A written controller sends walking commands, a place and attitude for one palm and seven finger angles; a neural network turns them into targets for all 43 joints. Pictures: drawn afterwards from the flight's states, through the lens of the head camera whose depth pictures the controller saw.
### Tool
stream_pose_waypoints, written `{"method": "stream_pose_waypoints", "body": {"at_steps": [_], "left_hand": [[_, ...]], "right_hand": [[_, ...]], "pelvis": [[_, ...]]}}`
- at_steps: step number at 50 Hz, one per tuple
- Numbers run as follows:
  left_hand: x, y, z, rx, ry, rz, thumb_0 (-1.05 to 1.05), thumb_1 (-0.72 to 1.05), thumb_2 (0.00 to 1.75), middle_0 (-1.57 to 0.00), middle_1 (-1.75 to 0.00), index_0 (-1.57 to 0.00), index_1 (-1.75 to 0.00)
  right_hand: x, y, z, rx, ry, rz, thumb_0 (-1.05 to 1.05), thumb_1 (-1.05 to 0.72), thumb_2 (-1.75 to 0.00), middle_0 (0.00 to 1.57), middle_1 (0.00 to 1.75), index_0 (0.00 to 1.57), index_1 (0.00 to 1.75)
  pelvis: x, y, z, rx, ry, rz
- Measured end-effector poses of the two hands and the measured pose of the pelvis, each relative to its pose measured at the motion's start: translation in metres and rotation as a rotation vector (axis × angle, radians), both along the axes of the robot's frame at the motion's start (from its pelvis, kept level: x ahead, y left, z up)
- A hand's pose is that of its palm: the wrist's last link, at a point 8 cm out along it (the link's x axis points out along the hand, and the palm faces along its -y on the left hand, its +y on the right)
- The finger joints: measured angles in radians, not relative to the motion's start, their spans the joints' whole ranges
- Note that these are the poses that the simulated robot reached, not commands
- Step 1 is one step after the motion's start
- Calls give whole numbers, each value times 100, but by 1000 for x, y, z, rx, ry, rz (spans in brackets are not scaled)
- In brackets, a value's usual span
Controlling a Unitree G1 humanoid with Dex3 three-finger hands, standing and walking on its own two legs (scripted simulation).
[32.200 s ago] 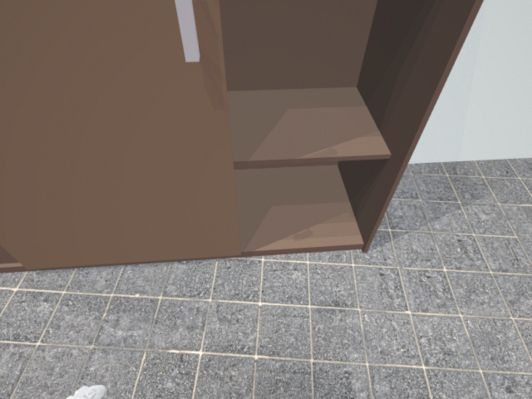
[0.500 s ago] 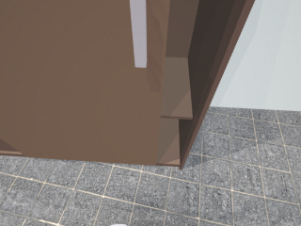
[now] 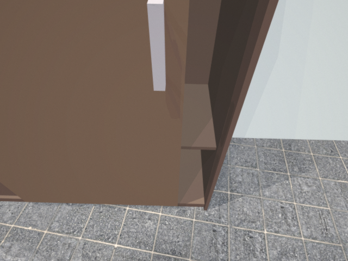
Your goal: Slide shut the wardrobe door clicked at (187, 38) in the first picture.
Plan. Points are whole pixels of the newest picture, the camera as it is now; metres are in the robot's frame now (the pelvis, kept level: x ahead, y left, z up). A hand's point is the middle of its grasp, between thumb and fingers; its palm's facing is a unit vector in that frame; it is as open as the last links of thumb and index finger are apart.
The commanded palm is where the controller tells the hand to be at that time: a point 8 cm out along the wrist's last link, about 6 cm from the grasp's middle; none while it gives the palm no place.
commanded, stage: come to a stop and stand still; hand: left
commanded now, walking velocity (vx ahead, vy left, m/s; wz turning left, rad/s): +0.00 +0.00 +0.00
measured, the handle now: (158, 45) +0.49 +0.07 +0.25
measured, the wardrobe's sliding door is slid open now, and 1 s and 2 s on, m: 0.15 0.15 0.15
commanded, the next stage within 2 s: look again from close up in 0.40 s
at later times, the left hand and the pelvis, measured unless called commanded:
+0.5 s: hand out of the picture +0.06 +0.23 -0.16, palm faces -0.02 -0.96 -0.28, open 7.4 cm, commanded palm none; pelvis +0.01 +0.01 +0.00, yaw +0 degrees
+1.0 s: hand out of the picture +0.06 +0.23 -0.16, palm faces -0.03 -0.96 -0.28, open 7.4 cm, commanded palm none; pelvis +0.02 +0.01 +0.01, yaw +0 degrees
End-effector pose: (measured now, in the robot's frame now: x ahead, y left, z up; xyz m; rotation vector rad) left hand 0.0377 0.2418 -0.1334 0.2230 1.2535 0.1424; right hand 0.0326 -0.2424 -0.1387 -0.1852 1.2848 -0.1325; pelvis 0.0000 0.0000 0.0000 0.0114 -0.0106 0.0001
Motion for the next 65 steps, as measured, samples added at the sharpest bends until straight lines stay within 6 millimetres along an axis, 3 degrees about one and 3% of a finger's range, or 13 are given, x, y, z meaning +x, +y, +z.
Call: {"method": "stream_pose_waypoints", "body": {"at_steps": [9, 25, 32, 65], "left_hand": [[10, 20, 0, 20, 16, -7, 1, 90, 90, -20, -30, -20, -29], [18, 35, 4, 38, 19, -3, 0, 90, 90, -20, -30, -20, -29], [16, 36, 5, 39, 31, -2, 0, 90, 90, -20, -30, -20, -29], [22, 28, 7, 38, 19, 0, 0, 90, 90, -20, -30, -20, -29]], "right_hand": [[-5, -10, 8, -49, 39, -11, 0, -90, -90, 20, 30, 20, 30], [43, -9, 15, -64, -52, 27, 0, -90, -90, 20, 30, 20, 30], [54, -8, 17, -60, -67, 37, 0, -90, -90, 20, 30, 20, 30], [35, -19, 15, -67, -14, 16, 0, -90, -90, 20, 30, 20, 30]], "pelvis": [[6, 4, 2, -3, -1, -3], [13, 11, 5, -2, -2, -7], [15, 11, 6, -1, 1, -8], [18, 2, 8, -1, -3, -4]]}}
